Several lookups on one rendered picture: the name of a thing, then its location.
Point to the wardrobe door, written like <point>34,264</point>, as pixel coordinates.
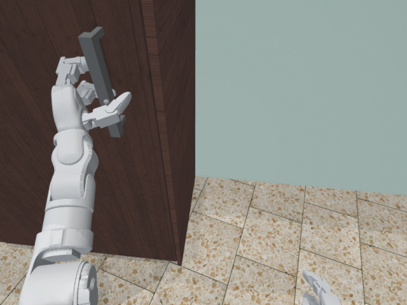
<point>131,215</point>

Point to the robot left hand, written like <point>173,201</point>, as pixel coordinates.
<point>68,103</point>

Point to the handle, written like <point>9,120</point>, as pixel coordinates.
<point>90,46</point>

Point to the robot left upper arm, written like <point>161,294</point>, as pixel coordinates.
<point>69,283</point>

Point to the robot left forearm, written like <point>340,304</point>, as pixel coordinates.
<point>66,232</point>

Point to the robot right hand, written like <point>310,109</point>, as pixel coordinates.
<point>321,289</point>

